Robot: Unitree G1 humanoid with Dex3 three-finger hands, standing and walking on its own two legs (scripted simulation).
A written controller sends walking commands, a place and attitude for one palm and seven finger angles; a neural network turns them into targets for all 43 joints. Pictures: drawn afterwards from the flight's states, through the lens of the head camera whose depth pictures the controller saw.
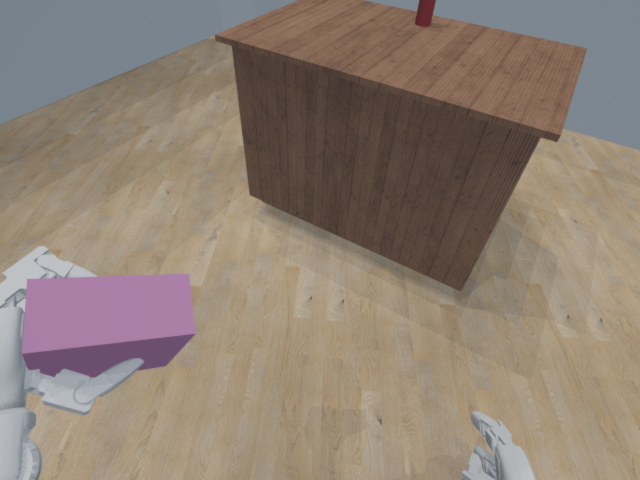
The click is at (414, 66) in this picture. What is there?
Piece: table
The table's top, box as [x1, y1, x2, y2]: [215, 0, 586, 141]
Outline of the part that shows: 215,35 217,41 556,141 560,135 586,48 434,15 432,15 430,25 427,27 422,27 414,23 416,14 415,11 364,0 298,0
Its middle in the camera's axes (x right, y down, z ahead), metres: +0.28 -0.65 +1.29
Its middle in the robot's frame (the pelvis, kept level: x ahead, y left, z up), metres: +1.41 -0.20 +0.00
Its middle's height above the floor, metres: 0.78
